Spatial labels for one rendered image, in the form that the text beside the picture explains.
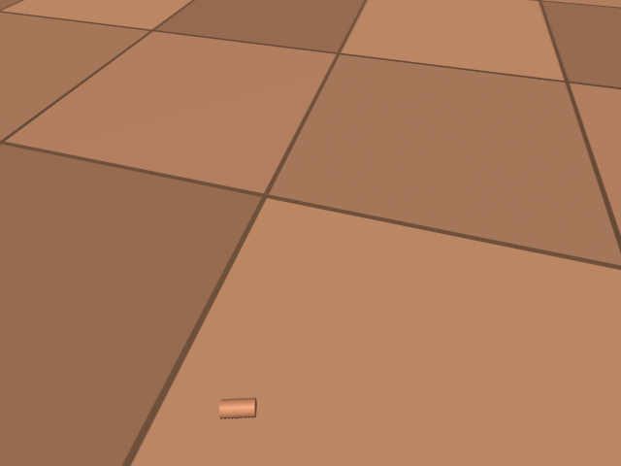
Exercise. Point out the can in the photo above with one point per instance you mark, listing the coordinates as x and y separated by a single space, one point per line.
243 407

